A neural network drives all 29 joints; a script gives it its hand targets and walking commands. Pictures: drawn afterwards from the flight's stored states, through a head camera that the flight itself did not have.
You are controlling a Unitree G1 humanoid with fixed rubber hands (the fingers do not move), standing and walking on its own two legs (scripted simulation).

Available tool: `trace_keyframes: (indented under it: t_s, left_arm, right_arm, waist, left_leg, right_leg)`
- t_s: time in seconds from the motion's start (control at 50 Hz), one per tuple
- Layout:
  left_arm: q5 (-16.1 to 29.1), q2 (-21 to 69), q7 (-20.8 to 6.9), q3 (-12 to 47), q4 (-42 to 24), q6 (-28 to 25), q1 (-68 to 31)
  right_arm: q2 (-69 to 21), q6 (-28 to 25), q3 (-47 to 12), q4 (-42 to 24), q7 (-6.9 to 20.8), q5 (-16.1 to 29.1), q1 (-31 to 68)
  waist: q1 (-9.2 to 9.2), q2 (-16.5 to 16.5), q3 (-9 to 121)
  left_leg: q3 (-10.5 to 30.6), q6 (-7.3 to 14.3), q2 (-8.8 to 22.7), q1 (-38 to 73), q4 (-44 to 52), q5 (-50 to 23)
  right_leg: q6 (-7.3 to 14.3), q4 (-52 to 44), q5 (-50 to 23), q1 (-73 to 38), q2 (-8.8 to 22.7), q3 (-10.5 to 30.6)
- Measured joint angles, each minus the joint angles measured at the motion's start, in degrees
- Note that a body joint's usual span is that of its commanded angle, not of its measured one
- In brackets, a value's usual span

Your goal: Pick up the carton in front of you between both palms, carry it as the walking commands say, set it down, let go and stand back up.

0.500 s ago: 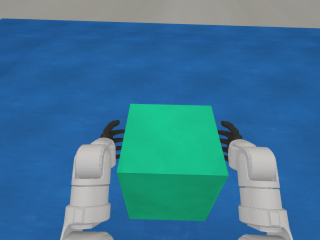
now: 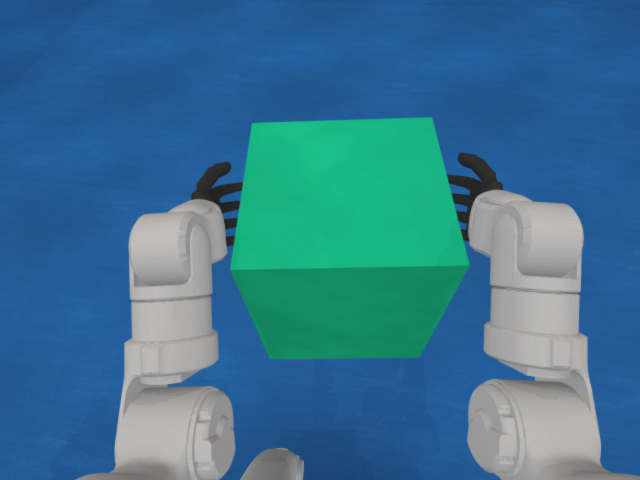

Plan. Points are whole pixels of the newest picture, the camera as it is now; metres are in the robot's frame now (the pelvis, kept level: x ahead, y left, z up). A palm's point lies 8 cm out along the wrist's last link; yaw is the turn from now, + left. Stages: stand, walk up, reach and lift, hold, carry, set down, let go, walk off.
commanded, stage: carry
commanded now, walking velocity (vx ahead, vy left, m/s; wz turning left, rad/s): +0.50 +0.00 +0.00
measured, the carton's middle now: (342, 250) +0.40 +0.01 +0.04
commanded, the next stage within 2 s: none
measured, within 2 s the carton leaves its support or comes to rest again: neither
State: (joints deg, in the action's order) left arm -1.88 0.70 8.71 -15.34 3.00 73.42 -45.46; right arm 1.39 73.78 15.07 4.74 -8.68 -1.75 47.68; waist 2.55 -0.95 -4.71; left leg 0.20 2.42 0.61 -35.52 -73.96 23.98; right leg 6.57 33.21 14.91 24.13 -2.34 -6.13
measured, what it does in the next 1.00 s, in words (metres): walks ahead: left foot, then right foot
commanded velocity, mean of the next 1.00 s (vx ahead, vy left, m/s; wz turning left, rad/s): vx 0.28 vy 0.00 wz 0.00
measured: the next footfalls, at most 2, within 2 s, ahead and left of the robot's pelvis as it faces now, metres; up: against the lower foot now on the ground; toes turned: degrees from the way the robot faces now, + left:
left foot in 0.26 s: +0.38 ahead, +0.07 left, +0.00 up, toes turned +3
right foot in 0.72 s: +0.66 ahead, -0.12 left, +0.00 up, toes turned +6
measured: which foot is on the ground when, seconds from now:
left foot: up 0.00-0.24, down 0.26-0.72, up 0.74-0.98, down 1.00-1.00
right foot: down 0.00-0.28, up 0.30-0.70, down 0.72-1.00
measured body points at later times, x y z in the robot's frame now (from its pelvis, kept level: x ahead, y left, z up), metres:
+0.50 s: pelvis +0.34 +0.02 +0.02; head +0.38 +0.03 +0.47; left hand +0.71 +0.14 +0.09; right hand +0.68 -0.17 +0.09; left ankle +0.34 +0.07 -0.73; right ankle +0.34 -0.12 -0.66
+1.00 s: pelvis +0.59 -0.03 +0.01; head +0.59 -0.05 +0.46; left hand +0.88 +0.12 +0.10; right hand +0.88 -0.18 +0.10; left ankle +0.63 +0.09 -0.72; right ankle +0.62 -0.12 -0.73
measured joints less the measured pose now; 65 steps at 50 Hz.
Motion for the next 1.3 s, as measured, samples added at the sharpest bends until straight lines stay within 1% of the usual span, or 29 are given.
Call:
trace_keyframes:
  t_s: [0.06,0.12,0.18,0.22,0.26,0.28,0.3,0.34,0.38,0.44,0.5,0.58,0.64,0.68,0.72,0.74,0.76,0.78,0.8,0.82,0.86,0.92,0.96,1.0,1.02,1.04,1.1,1.16,1.3]
  left_arm:
    - [-0.1,1.8,0.2,-1.2,-7.1,-0.4,1.7]
    - [-0.5,3.1,0.1,-1.3,-11.2,-1.0,3.6]
    - [-1.2,3.7,-0.4,-0.9,-11.1,-1.4,4.8]
    - [-1.5,3.3,-0.7,-0.3,-9.4,-1.6,5.3]
    - [-1.8,2.2,-1.3,0.0,-6.9,-1.7,6.0]
    - [-1.8,1.3,-1.8,0.4,-5.0,-2.1,5.7]
    - [-1.8,0.6,-2.1,0.7,-2.8,-2.6,5.5]
    - [-2.1,0.1,-2.4,1.3,0.9,-3.1,6.1]
    - [-2.9,0.6,-2.4,1.9,3.1,-3.1,7.1]
    - [-4.3,1.6,-2.4,2.6,4.2,-3.7,8.5]
    - [-5.2,2.6,-2.4,3.0,3.9,-5.0,10.6]
    - [-5.5,3.5,-2.4,3.7,1.9,-6.8,14.7]
    - [-5.0,3.7,-2.4,4.5,-1.4,-7.4,18.2]
    - [-4.4,3.9,-2.4,4.9,-4.3,-7.5,20.4]
    - [-4.1,4.5,-2.4,5.1,-7.1,-7.3,22.4]
    - [-4.3,5.4,-2.4,5.1,-8.1,-7.4,23.4]
    - [-4.8,6.5,-2.5,5.2,-8.9,-7.8,24.3]
    - [-5.4,7.5,-2.5,5.4,-9.6,-8.0,25.2]
    - [-5.8,8.4,-2.5,5.5,-10.6,-8.0,26.4]
    - [-6.0,8.9,-2.5,5.9,-12.1,-7.7,28.0]
    - [-5.3,8.0,-2.7,7.3,-15.5,-6.6,31.1]
    - [-4.1,7.4,-3.0,7.9,-19.9,-5.4,33.3]
    - [-3.9,7.4,-3.1,8.2,-21.3,-5.1,33.8]
    - [-4.2,7.3,-3.3,8.6,-21.6,-4.6,34.1]
    - [-4.5,7.3,-3.5,8.7,-21.3,-4.4,34.2]
    - [-4.7,7.2,-3.7,8.8,-20.6,-4.1,34.4]
    - [-5.5,7.1,-4.0,8.8,-18.7,-2.6,35.1]
    - [-6.4,7.1,-4.1,8.7,-16.6,-2.1,35.1]
    - [-7.6,6.8,-4.6,9.7,-13.6,-4.5,37.1]
  right_arm:
    - [-2.1,0.0,1.3,-7.1,0.1,-0.8,-1.2]
    - [-3.9,-0.7,1.5,-11.4,0.7,-2.3,-3.3]
    - [-4.6,-1.0,1.2,-12.5,1.5,-3.7,-5.4]
    - [-4.6,-1.3,0.7,-11.3,1.8,-4.4,-6.3]
    - [-4.8,-1.8,-0.3,-8.1,2.0,-5.3,-6.6]
    - [-4.9,-2.5,-0.7,-6.4,2.0,-5.8,-6.6]
    - [-4.8,-3.1,-1.1,-4.3,2.1,-6.2,-6.5]
    - [-4.3,-3.8,-1.8,-0.4,2.1,-6.2,-7.1]
    - [-3.6,-4.2,-2.2,1.9,2.1,-5.3,-8.8]
    - [-2.8,-5.3,-2.7,3.3,2.0,-3.7,-11.0]
    - [-2.9,-7.1,-2.7,3.7,2.0,-2.9,-13.0]
    - [-4.1,-9.1,-2.6,2.8,2.3,-3.2,-16.0]
    - [-5.3,-9.5,-3.2,0.0,2.6,-3.9,-18.7]
    - [-6.3,-9.4,-3.6,-3.0,2.7,-4.5,-20.7]
    - [-7.3,-8.9,-3.9,-6.8,2.9,-5.1,-23.3]
    - [-7.5,-8.8,-4.1,-8.5,3.1,-5.3,-24.8]
    - [-7.2,-8.6,-4.0,-9.9,3.4,-5.2,-25.8]
    - [-7.1,-8.3,-3.9,-11.1,3.7,-5.2,-26.9]
    - [-7.2,-7.9,-3.8,-12.4,4.0,-5.1,-28.2]
    - [-7.7,-7.6,-3.8,-13.8,4.2,-5.2,-29.7]
    - [-9.4,-7.0,-4.5,-17.1,4.0,-5.5,-32.6]
    - [-9.7,-6.0,-6.9,-21.9,3.3,-5.5,-35.4]
    - [-9.4,-5.5,-7.7,-23.6,3.2,-5.5,-36.0]
    - [-9.3,-4.7,-8.0,-24.3,3.1,-5.7,-36.3]
    - [-9.3,-4.3,-8.1,-24.2,3.1,-5.8,-36.5]
    - [-9.3,-4.0,-8.2,-23.6,3.1,-6.0,-36.9]
    - [-9.2,-2.9,-8.3,-20.8,3.4,-6.4,-37.1]
    - [-9.3,-2.9,-7.9,-17.8,4.0,-6.9,-36.7]
    - [-9.0,-5.9,-9.0,-14.1,4.8,-7.9,-38.7]
  waist:
    - [0.52,0.2,-1.3]
    - [1.03,0.4,-0.7]
    - [1.45,0.3,1.1]
    - [1.4,0.2,2.5]
    - [0.43,-0.2,4.0]
    - [-0.69,1.1,4.2]
    - [-1.65,1.8,4.2]
    - [-3.35,1.4,4.3]
    - [-4.56,0.7,4.2]
    - [-5.59,-0.1,4.1]
    - [-5.74,-0.3,4.6]
    - [-4.64,0.2,6.4]
    - [-3.39,0.6,7.6]
    - [-2.66,0.8,8.2]
    - [-2.39,1.2,8.7]
    - [-2.16,0.7,9.2]
    - [-1.76,-0.6,9.1]
    - [-1.51,-1.2,8.8]
    - [-1.45,-1.3,8.4]
    - [-1.51,-1.0,8.1]
    - [-1.73,-0.4,7.4]
    - [-1.69,-0.2,6.8]
    - [-1.71,-0.5,7.2]
    - [-1.97,-1.0,8.5]
    - [-2.05,-1.2,9.5]
    - [-2.14,-0.8,10.7]
    - [-2.45,0.7,14.4]
    - [-2.69,1.5,16.6]
    - [-2.59,1.8,16.7]
  left_leg:
    - [-0.3,-0.3,1.5,-6.8,5.8,-2.3]
    - [-1.3,-0.3,1.7,-9.5,14.7,-7.9]
    - [-3.4,-0.1,0.6,-7.4,28.8,-15.5]
    - [-5.6,0.7,-1.0,-3.3,38.4,-20.3]
    - [-7.9,2.2,-1.9,3.1,45.7,-23.8]
    - [-8.5,3.3,-2.7,3.9,43.9,-20.3]
    - [-8.7,4.1,-3.2,4.0,41.5,-17.6]
    - [-8.4,4.5,-3.3,5.9,40.5,-14.9]
    - [-7.7,4.3,-3.2,9.2,43.1,-14.3]
    - [-6.9,4.0,-2.7,14.3,47.9,-13.8]
    - [-6.2,3.5,-2.1,19.1,52.0,-13.0]
    - [-5.7,2.2,-1.3,25.7,56.4,-10.8]
    - [-5.5,1.0,-1.0,30.4,57.9,-8.0]
    - [-5.5,0.1,-0.7,32.8,56.8,-5.0]
    - [-6.0,-1.0,-0.4,33.7,51.4,-0.7]
    - [-6.4,-1.8,0.3,32.7,46.4,1.4]
    - [-5.8,-2.7,1.3,30.1,39.2,1.4]
    - [-4.3,-3.5,1.2,26.7,31.5,3.0]
    - [-3.1,-4.0,0.5,23.3,25.2,4.7]
    - [-2.7,-4.3,0.0,20.4,21.6,5.8]
    - [-3.2,-4.4,0.0,17.2,24.0,5.6]
    - [-4.1,-4.3,0.8,15.2,35.0,2.9]
    - [-5.2,-4.2,1.7,15.1,41.4,-2.5]
    - [-6.4,-4.3,2.8,16.5,47.7,-10.5]
    - [-6.9,-4.0,3.5,17.5,49.0,-15.1]
    - [-7.4,-3.4,3.5,18.2,48.5,-15.9]
    - [-8.1,-2.5,2.9,20.0,47.1,-11.1]
    - [-8.6,-2.3,2.5,20.7,46.4,-9.2]
    - [-9.1,-2.1,2.2,20.4,44.1,-6.6]
  right_leg:
    - [0.0,-1.5,2.3,-3.1,-0.3,0.4]
    - [-0.4,-3.2,5.2,-7.1,-0.5,1.2]
    - [-1.0,-4.5,8.6,-12.1,-0.7,1.9]
    - [-1.5,-3.4,11.5,-15.3,-0.7,1.8]
    - [-2.4,3.5,13.9,-16.6,-0.7,0.6]
    - [-3.0,10.0,13.3,-15.1,0.4,0.7]
    - [-3.9,18.5,13.8,-12.2,0.4,2.5]
    - [-4.2,32.7,13.4,-5.8,-0.4,4.8]
    - [-4.5,37.1,10.6,-0.4,0.2,5.2]
    - [-5.4,32.7,7.6,5.8,2.2,5.1]
    - [-6.6,24.2,5.6,9.8,4.0,4.5]
    - [-7.6,11.5,-1.2,11.4,5.4,2.5]
    - [-7.7,3.0,-7.7,10.2,5.3,0.5]
    - [-7.7,-2.9,-12.2,7.9,4.5,-1.5]
    - [-7.5,-10.3,-19.4,3.2,3.8,-4.1]
    - [-5.5,-11.4,-17.8,1.2,3.4,-5.0]
    - [-3.6,-10.1,-14.4,0.8,2.7,-5.7]
    - [-2.3,-9.0,-11.8,0.6,2.6,-6.0]
    - [-1.7,-8.8,-10.3,0.0,2.8,-6.2]
    - [-2.1,-9.4,-9.9,-1.0,3.1,-6.1]
    - [-2.5,-11.4,-9.7,-3.2,3.6,-5.9]
    - [-2.4,-12.9,-8.8,-5.9,3.8,-5.5]
    - [-2.7,-12.3,-7.4,-7.1,3.8,-5.4]
    - [-3.2,-10.5,-5.3,-8.3,3.4,-5.3]
    - [-3.5,-9.2,-3.8,-8.7,3.2,-5.3]
    - [-3.8,-8.0,-2.5,-9.2,3.5,-5.0]
    - [-4.7,-6.9,-0.6,-10.7,4.2,-4.4]
    - [-5.3,-5.7,1.9,-11.1,4.8,-4.0]
    - [-6.1,-3.1,4.3,-10.5,5.6,-3.4]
